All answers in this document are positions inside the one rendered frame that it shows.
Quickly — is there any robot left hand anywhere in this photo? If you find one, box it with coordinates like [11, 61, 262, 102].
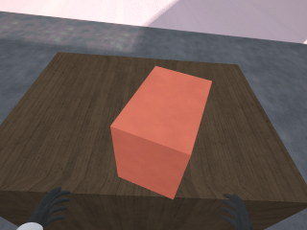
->
[27, 187, 71, 230]

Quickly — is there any carton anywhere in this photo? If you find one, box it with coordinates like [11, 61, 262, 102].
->
[110, 66, 212, 199]

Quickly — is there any robot right hand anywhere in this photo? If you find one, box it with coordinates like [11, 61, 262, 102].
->
[222, 194, 253, 230]

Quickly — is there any pedestal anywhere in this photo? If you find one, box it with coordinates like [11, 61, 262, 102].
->
[0, 52, 307, 230]

